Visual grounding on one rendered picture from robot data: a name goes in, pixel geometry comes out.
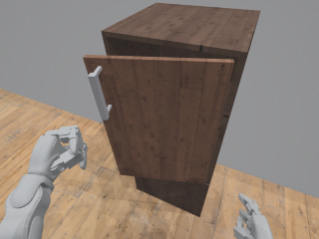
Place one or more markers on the robot right hand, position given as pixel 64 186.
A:
pixel 257 226

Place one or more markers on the cupboard door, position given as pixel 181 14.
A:
pixel 165 112

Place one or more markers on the handle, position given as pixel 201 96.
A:
pixel 94 80

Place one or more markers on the left robot forearm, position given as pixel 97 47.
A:
pixel 26 206

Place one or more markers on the robot left hand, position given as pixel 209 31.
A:
pixel 49 157

